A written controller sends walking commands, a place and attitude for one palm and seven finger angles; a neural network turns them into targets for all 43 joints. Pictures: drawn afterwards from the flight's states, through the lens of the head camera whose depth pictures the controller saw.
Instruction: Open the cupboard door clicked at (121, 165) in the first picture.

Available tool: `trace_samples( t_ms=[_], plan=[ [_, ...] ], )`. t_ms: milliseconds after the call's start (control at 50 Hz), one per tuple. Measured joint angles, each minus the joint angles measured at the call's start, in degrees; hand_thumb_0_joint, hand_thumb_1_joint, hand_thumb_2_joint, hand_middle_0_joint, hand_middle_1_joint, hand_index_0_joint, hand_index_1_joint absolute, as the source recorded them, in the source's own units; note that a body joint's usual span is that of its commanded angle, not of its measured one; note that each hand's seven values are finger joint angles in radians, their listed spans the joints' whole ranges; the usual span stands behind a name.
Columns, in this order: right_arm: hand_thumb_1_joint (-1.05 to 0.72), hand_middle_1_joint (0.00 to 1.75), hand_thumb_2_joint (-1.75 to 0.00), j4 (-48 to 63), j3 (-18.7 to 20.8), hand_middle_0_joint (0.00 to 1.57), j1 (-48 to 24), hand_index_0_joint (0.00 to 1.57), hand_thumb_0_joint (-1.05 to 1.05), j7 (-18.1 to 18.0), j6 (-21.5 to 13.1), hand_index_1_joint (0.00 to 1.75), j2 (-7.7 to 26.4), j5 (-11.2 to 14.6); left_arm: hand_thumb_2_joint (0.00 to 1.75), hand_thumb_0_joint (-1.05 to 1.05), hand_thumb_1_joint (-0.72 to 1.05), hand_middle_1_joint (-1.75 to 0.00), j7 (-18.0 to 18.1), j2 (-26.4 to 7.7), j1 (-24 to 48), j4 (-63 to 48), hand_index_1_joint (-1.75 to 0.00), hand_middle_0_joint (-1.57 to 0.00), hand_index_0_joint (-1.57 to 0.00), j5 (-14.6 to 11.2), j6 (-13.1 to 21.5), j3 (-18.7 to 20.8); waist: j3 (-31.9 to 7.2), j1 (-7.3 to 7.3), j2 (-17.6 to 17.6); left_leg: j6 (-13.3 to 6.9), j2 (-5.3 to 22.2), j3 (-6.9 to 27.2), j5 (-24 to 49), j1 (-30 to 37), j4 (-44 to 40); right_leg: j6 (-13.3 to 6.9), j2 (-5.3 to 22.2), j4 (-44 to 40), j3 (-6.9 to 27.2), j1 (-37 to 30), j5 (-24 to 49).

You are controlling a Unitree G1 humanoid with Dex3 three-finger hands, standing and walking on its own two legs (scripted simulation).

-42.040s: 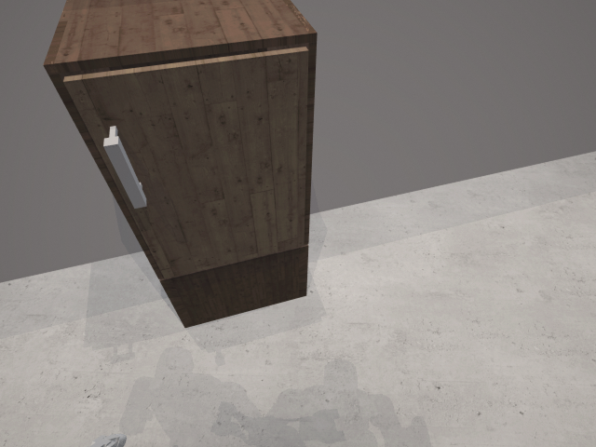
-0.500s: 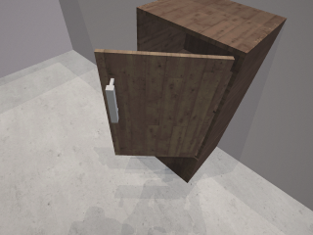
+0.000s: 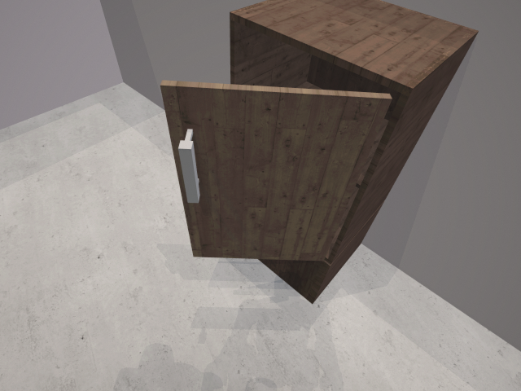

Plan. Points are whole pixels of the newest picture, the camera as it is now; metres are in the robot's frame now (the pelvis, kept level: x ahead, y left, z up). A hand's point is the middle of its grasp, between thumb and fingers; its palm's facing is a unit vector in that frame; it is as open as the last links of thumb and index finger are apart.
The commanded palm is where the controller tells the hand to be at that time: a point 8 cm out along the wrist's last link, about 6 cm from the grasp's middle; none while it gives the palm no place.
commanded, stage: look again from close up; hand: left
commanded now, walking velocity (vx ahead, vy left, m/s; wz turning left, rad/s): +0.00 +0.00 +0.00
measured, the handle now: (191, 167) +0.53 +0.18 +0.01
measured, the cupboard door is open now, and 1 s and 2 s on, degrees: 42 42 42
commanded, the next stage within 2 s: raise the hand with hooked fingers in 0.10 s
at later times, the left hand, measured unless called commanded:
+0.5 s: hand (162, 322) +0.21 +0.16 +0.01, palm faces +0.12 -0.99 -0.02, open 7.9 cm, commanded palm +0.11 +0.22 -0.06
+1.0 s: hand (146, 335) +0.20 +0.19 -0.04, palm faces +0.01 -1.00 -0.02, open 10.9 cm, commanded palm +0.16 +0.25 -0.02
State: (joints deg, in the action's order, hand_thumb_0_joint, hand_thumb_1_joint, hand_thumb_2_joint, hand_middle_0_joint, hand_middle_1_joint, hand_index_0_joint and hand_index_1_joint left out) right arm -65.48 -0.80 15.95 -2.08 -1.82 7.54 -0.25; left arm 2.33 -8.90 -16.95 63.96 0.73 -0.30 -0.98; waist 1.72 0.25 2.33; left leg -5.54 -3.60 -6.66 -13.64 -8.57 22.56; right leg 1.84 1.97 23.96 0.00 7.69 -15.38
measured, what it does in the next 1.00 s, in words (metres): lowers itself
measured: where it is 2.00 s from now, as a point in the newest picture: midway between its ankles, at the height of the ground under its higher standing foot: outside the picture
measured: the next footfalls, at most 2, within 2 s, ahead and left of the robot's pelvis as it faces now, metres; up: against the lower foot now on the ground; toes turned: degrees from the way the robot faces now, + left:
none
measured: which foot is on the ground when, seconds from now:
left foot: down 0.00-1.00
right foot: down 0.00-1.00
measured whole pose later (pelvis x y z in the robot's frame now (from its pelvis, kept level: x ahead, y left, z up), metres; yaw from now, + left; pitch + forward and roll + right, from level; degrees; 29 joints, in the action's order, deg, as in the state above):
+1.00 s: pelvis -0.02 -0.06 -0.07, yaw +4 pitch +14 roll -1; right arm -33.3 -2.9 11.9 -3.2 -11.1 11.9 3.1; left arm -27.6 -19.3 -12.3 12.6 -22.0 16.3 17.7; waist -5.6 -0.7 -1.9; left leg -1.0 0.4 -0.6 -27.4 -47.1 60.4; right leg -4.8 -3.3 58.2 -7.3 45.1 -27.7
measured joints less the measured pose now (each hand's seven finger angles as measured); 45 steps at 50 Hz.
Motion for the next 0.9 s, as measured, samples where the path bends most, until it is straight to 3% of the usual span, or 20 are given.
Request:
trace_samples(
  t_ms=[220,240,260,300,360,440,500,540,600,680,760,820,860,900],
  plan=[
    [-0.91,0.29,-0.9,0.3,-0.1,0.2,0.3,0.2,0.01,0.1,0.2,0.3,0.0,0.2,0.9,0.0,0.91,-0.3,0.4,0.3,-0.3,0.3,-0.3,-0.19,-0.2,0.1,0.3,-0.2,0.1,-0.26,-0.5,0.2,0.3,0.3,0.1,-0.8,0.4,-0.1,-0.2,-0.1,-0.3,0.5,0.2],
    [-0.92,0.29,-0.9,3.3,-0.2,0.2,1.6,0.2,0.01,0.1,-0.1,0.3,0.3,0.7,0.9,0.01,0.91,-0.3,0.4,0.4,-3.2,-9.2,-0.3,-0.19,-0.2,-2.1,-3.4,0.5,0.2,-0.8,-0.6,0.4,0.2,0.7,-0.1,-1.6,1.3,-0.3,-0.1,0.8,-0.8,1.1,-0.1],
    [-0.92,0.29,-0.9,6.2,-0.6,0.2,3.3,0.2,0.02,-0.4,-2.5,0.3,0.6,1.2,0.9,0.02,0.93,-0.3,1.8,-0.4,-6.7,-20.4,-0.3,-0.2,-0.2,-3.1,-5.3,1.2,0.1,-0.58,-0.3,0.6,-0.2,0.7,-0.1,-1.9,1.3,-1.1,0.1,3.5,-0.6,2.5,-1.0],
    [-0.92,0.29,-0.9,9.5,-0.3,0.2,5.6,0.2,0.02,-1.0,-8.1,0.3,1.4,2.1,0.89,0.04,0.94,-0.31,4.5,-2.5,-10.3,-36.2,-0.31,-0.2,-0.2,-4.9,-2.9,1.9,-1.7,-0.25,0.0,1.2,-1.1,0.9,0.5,-2.6,0.6,-2.0,0.3,9.5,-0.6,6.0,-3.8],
    [-0.92,0.29,-0.9,14.9,0.3,0.2,5.8,0.2,0.02,-0.8,-12.0,0.3,3.7,2.9,0.88,0.04,0.92,-0.33,5.4,-4.0,-8.7,-50.8,-0.32,-0.2,-0.2,-8.4,0.9,2.6,-3.4,-1.4,-0.9,1.0,-2.3,2.0,-0.2,-5.6,4.0,-2.5,0.1,10.9,-2.0,8.9,-4.2],
    [-0.91,0.29,-0.9,20.8,1.2,0.2,1.1,0.2,0.02,0.3,-13.2,0.3,7.6,1.8,0.86,0.03,0.84,-0.37,-0.3,-2.4,-0.5,-53.2,-0.36,-0.2,-0.2,-10.8,13.3,5.3,-6.9,-3.25,-4.0,1.5,-1.0,3.0,-4.8,-15.6,15.7,-3.8,-1.2,17.0,-3.4,16.8,-5.0],
    [-0.91,0.29,-0.9,25.4,2.1,0.2,-2.8,0.2,0.02,1.3,-12.6,0.3,7.6,1.6,0.83,0.02,0.77,-0.41,-9.6,-2.1,1.6,-51.6,-0.4,-0.2,-0.2,-14.3,24.2,8.0,-9.7,-2.94,-2.3,2.2,0.7,2.1,-7.9,-23.6,23.6,-4.9,-2.6,24.3,-3.0,24.9,-7.9],
    [-0.91,0.29,-0.9,29.1,2.8,0.2,-4.4,0.2,0.02,2.0,-12.2,0.3,7.6,1.8,0.81,0.01,0.72,-0.43,-16.1,-2.4,0.6,-50.2,-0.43,-0.21,-0.21,-15.4,28.9,9.3,-10.0,-2.74,-0.7,2.3,1.6,2.2,-9.8,-27.5,28.1,-5.8,-3.3,28.4,-3.3,28.7,-9.5],
    [-0.91,0.29,-0.9,34.4,3.6,0.2,-5.8,0.2,0.02,2.2,-11.2,0.3,8.3,2.2,0.79,0.01,0.65,-0.48,-21.0,-3.3,-3.7,-49.1,-0.47,-0.21,-0.22,-15.8,28.7,10.7,-10.0,-1.74,0.8,3.4,2.5,2.8,-12.1,-32.0,33.3,-6.8,-3.9,32.9,-4.1,32.8,-11.5],
    [-0.91,0.29,-0.9,37.8,4.4,0.2,-6.6,0.2,0.01,1.1,-10.7,0.3,9.2,2.1,0.75,0.01,0.55,-0.53,-19.8,-4.2,-10.0,-51.8,-0.53,-0.23,-0.23,-16.6,26.5,13.1,-9.4,0.37,0.6,4.2,3.2,5.0,-14.1,-36.2,38.1,-7.5,-4.5,36.0,-6.4,35.8,-13.3],
    [-0.91,0.29,-0.9,35.9,3.4,0.2,-7.2,0.2,0.01,-0.1,-11.7,0.3,8.6,1.7,0.71,0.02,0.45,-0.59,-18.5,-5.2,-11.3,-58.5,-0.59,-0.23,-0.23,-18.6,32.2,15.5,-9.2,2.25,-0.9,4.9,3.7,7.7,-15.3,-39.3,41.5,-8.1,-5.0,37.3,-9.2,37.3,-14.3],
    [-0.9,0.29,-0.9,33.5,1.2,0.2,-8.1,0.2,0.01,-0.6,-12.5,0.3,7.9,2.1,0.68,0.02,0.38,-0.64,-22.3,-6.3,-6.6,-60.1,-0.63,-0.23,-0.23,-20.4,35.2,15.6,-8.7,2.74,-2.9,5.1,3.8,9.0,-15.8,-41.3,43.4,-8.0,-5.2,38.1,-10.5,38.4,-14.6],
    [-0.9,0.29,-0.9,32.2,-0.2,0.2,-8.3,0.2,0.01,-0.9,-12.3,0.3,7.0,2.6,0.66,0.01,0.33,-0.67,-25.9,-7.7,-2.1,-58.5,-0.66,-0.23,-0.24,-20.7,33.5,15.2,-8.5,2.52,-3.7,5.2,3.9,9.1,-15.8,-42.2,43.7,-7.8,-5.2,38.4,-10.6,39.3,-14.6],
    [-0.9,0.29,-0.9,31.6,-1.4,0.2,-8.0,0.2,0.01,-1.2,-11.4,0.3,5.8,3.1,0.64,0.01,0.28,-0.7,-29.4,-9.3,2.3,-55.2,-0.69,-0.24,-0.24,-21.0,28.6,15.3,-8.0,1.84,-4.1,5.3,4.0,8.4,-15.4,-42.1,43.0,-7.6,-5.2,38.1,-9.9,39.6,-14.2]
  ],
)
